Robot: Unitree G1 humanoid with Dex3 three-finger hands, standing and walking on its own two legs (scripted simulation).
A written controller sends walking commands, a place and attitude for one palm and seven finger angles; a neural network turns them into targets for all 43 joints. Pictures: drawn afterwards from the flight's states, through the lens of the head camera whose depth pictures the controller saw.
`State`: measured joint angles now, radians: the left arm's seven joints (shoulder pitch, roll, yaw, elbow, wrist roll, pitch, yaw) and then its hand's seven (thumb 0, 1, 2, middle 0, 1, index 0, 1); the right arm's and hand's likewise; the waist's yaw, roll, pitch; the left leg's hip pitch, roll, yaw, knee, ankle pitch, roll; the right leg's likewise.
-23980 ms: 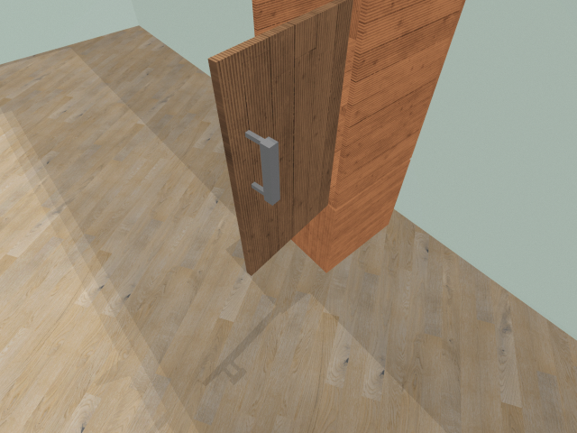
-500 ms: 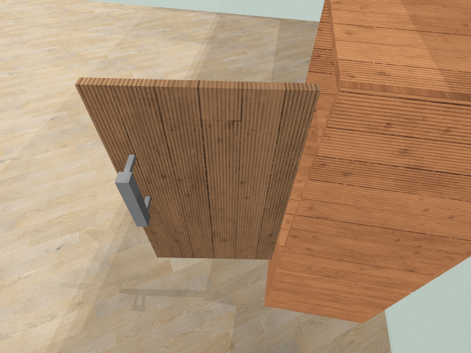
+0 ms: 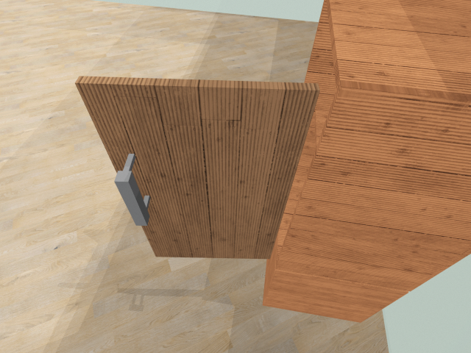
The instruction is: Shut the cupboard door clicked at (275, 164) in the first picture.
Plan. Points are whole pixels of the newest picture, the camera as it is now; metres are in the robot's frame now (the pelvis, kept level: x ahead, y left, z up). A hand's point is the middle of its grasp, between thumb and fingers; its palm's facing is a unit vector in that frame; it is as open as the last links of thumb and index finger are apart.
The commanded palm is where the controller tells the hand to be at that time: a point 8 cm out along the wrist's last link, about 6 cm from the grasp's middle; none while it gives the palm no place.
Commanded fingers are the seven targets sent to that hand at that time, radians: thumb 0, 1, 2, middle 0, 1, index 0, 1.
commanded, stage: look again from close up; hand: left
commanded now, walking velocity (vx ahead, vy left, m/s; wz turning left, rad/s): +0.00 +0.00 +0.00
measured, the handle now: (136, 191) +0.38 +0.22 +0.03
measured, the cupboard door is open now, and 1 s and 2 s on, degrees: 99 99 99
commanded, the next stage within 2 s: shuffle to correct the standing spot in 0.16 s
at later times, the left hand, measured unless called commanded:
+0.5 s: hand out of the picture -0.01 +0.18 -0.18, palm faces +0.03 -0.98 -0.21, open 7.4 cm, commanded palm none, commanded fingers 0.00 0.90 0.90 -0.20 -0.30 -0.20 -0.30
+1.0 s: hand out of the picture -0.05 +0.14 -0.18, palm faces +0.04 -0.99 -0.15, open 7.4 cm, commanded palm none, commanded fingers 0.00 0.90 0.90 -0.20 -0.30 -0.20 -0.30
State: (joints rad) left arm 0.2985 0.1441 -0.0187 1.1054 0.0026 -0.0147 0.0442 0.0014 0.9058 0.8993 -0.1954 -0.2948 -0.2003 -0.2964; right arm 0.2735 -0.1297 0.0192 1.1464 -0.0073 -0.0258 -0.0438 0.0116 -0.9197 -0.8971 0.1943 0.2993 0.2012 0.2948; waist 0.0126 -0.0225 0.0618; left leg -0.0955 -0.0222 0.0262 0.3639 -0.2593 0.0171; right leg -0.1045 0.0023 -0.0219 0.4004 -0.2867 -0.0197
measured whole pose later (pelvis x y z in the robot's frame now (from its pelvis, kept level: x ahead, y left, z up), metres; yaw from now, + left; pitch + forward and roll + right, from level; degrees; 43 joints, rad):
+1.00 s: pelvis -0.02 -0.01 +0.00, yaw +0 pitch +0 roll +1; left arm 0.32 0.12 -0.02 1.10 0.00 -0.01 0.03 0.00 0.91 0.90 -0.20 -0.29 -0.20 -0.30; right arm 0.33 -0.11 0.02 1.15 -0.01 -0.02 -0.03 0.00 -0.91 -0.90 0.19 0.30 0.20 0.29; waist 0.01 -0.02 0.06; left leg -0.16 -0.01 0.02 0.41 -0.24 0.00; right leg -0.17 0.02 -0.03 0.44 -0.27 -0.04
